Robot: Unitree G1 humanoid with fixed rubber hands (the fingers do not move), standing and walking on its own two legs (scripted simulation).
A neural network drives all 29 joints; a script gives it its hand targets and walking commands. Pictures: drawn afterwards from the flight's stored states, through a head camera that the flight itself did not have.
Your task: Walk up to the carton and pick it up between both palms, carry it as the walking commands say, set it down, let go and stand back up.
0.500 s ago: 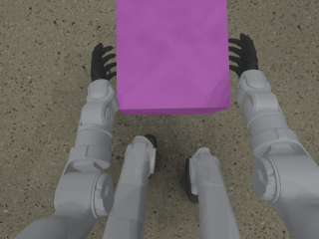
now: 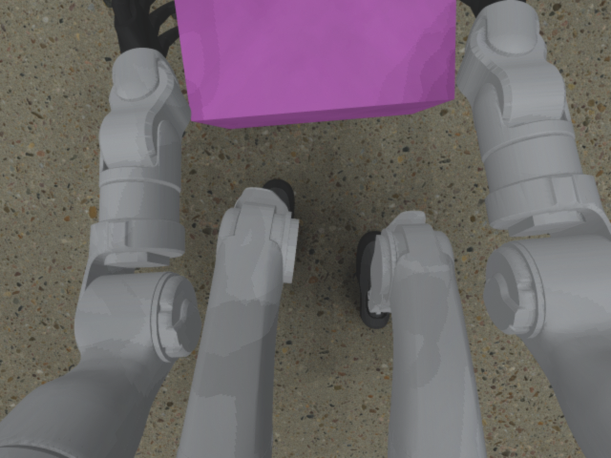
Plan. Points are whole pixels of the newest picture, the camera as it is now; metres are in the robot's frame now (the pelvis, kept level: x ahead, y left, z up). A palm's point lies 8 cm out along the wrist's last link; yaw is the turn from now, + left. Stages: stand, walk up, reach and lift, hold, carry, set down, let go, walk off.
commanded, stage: set down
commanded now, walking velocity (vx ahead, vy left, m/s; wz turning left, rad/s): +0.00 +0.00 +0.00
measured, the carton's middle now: out of the picture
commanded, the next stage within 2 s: none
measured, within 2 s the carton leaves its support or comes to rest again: neither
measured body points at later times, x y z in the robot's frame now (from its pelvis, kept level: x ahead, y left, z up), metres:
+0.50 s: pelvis +0.00 +0.02 -0.06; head +0.37 +0.07 +0.19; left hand +0.52 +0.24 -0.23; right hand +0.57 -0.09 -0.22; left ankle +0.20 +0.12 -0.46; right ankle +0.11 -0.10 -0.46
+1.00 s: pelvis +0.02 +0.02 -0.09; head +0.40 +0.04 +0.13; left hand +0.54 +0.25 -0.30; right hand +0.57 -0.10 -0.30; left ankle +0.20 +0.12 -0.46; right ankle +0.11 -0.10 -0.46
